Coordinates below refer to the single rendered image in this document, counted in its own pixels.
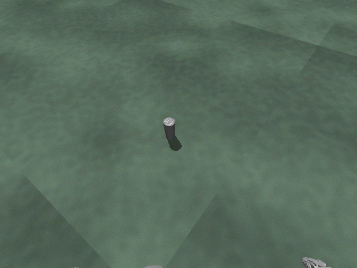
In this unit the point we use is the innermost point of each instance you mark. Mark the right robot hand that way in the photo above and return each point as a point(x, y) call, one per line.
point(312, 263)

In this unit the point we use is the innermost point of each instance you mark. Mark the cup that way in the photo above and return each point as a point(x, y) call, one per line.
point(169, 125)

